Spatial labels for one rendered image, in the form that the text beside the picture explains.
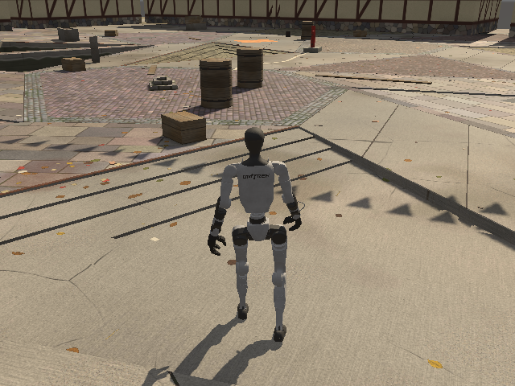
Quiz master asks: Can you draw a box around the robot right hand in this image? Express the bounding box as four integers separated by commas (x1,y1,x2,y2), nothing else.
283,216,302,231

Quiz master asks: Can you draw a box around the robot left forearm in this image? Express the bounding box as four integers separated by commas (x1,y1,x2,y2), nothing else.
210,197,227,236

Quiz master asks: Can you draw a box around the robot left upper arm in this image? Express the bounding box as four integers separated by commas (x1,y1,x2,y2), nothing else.
219,163,239,209

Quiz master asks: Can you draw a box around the robot right upper arm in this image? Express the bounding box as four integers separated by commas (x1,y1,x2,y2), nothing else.
272,161,295,203

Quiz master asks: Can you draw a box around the robot right shin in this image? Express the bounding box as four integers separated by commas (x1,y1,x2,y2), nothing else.
274,273,286,331

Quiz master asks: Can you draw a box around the right robot foot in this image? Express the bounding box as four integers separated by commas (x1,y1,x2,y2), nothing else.
274,324,286,342

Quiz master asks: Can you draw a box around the robot left hand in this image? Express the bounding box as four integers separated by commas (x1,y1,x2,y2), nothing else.
208,234,226,256

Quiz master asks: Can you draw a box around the robot right forearm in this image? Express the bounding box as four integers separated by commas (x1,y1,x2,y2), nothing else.
286,191,301,220

